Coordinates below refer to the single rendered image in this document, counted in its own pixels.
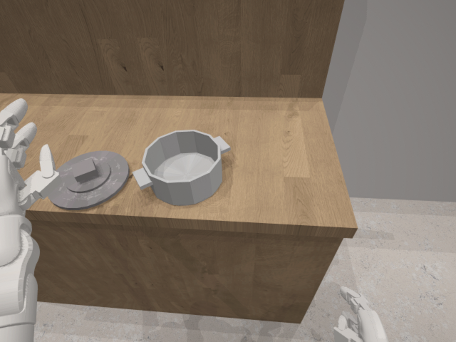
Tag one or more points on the pot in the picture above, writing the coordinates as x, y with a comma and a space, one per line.
183, 167

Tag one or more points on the knob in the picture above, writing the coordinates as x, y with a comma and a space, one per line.
84, 170

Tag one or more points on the right robot hand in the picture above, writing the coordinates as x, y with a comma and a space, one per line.
367, 327

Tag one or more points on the lid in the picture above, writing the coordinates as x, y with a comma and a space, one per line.
113, 173

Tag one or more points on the left robot hand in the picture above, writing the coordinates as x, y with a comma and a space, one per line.
12, 157

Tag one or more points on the table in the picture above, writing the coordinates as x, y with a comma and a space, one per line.
114, 75

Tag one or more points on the left robot forearm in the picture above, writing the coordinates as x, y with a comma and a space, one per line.
19, 254

